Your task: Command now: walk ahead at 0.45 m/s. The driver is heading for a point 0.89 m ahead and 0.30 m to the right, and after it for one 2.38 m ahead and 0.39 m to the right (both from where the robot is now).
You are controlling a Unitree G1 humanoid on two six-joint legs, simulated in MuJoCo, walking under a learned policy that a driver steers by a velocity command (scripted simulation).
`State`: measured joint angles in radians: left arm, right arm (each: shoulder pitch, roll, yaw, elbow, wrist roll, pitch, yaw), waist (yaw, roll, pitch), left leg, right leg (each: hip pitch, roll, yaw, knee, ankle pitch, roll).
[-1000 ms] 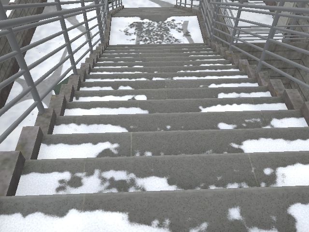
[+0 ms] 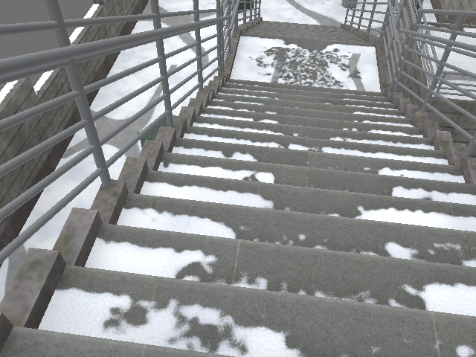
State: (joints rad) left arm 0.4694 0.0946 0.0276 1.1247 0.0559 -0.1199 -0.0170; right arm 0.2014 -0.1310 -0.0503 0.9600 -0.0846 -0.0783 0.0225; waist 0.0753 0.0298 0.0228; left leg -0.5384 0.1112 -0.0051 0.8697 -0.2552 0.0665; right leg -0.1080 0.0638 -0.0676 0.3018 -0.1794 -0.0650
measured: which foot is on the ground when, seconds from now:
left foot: up 0.00-0.14, down 0.16-0.78, up 0.80-1.00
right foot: down 0.00-0.16, up 0.18-0.74, down 0.76-1.00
